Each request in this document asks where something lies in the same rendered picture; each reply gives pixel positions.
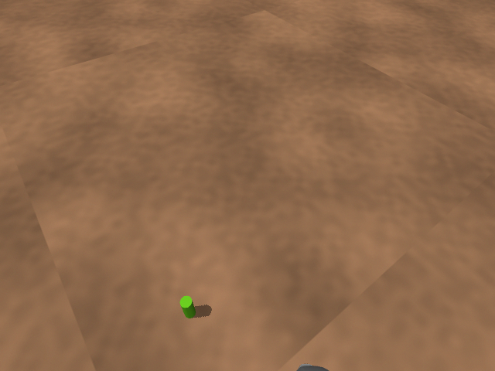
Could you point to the can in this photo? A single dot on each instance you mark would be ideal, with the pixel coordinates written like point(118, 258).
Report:
point(187, 306)

